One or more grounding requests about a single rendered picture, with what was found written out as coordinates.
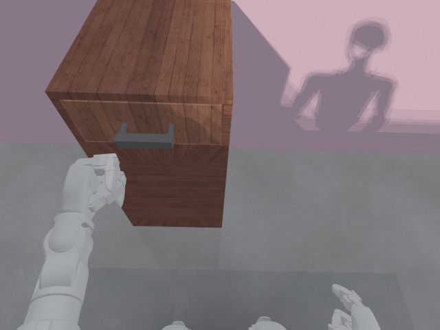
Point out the robot right hand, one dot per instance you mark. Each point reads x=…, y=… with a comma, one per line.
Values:
x=362, y=317

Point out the robot right shin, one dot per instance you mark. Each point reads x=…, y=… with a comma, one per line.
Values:
x=263, y=319

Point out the left robot forearm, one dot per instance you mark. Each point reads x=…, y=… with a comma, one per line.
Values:
x=60, y=289

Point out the cabinet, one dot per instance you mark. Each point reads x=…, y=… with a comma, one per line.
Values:
x=177, y=51

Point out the handle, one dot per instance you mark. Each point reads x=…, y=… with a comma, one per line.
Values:
x=144, y=140

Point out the robot left hand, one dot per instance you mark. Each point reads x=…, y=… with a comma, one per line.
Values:
x=82, y=182

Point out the drawer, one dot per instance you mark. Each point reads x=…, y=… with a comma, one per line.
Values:
x=193, y=123

